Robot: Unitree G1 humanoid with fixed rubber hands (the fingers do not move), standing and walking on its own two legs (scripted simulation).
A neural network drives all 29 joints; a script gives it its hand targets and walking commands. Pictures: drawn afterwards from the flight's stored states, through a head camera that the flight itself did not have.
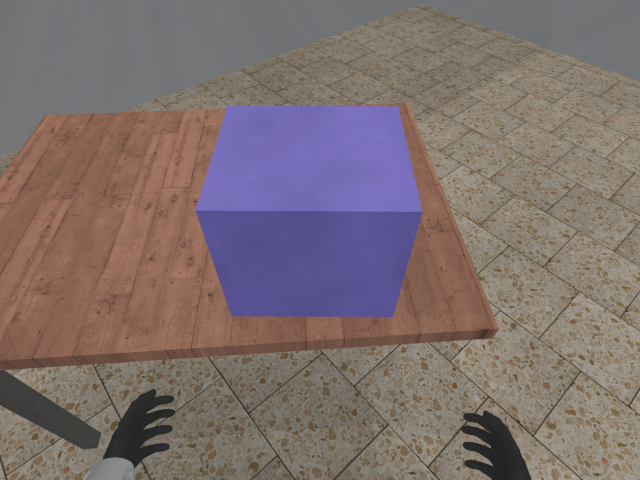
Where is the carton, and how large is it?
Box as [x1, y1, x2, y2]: [195, 106, 422, 316]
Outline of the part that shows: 227,106 195,210 231,315 392,316 422,211 397,106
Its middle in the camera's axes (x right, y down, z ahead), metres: -0.02 -0.05 +0.65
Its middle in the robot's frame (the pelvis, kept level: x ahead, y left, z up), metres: +0.52 +0.04 +0.01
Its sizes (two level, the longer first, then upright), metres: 0.277 0.241 0.255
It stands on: a table, 0.65 m high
